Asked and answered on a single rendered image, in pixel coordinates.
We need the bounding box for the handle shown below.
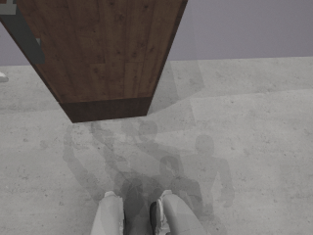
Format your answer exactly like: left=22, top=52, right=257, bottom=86
left=0, top=0, right=45, bottom=65

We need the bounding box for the right robot shin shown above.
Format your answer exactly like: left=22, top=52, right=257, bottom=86
left=156, top=190, right=172, bottom=235

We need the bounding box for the robot left thigh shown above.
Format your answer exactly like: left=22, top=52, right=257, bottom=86
left=90, top=195, right=124, bottom=235

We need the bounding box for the cupboard door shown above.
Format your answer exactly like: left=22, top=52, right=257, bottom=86
left=0, top=0, right=183, bottom=104

